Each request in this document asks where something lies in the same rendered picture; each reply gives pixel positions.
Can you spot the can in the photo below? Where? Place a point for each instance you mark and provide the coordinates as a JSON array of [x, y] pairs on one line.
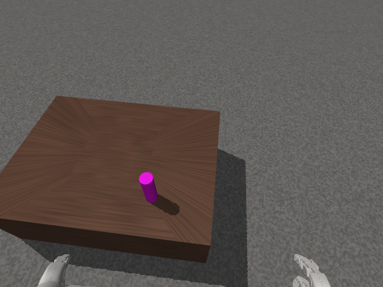
[[148, 186]]

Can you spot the right robot hand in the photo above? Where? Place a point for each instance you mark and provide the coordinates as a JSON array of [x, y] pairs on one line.
[[309, 267]]

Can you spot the left robot hand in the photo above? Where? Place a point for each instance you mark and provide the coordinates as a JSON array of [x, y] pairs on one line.
[[55, 272]]

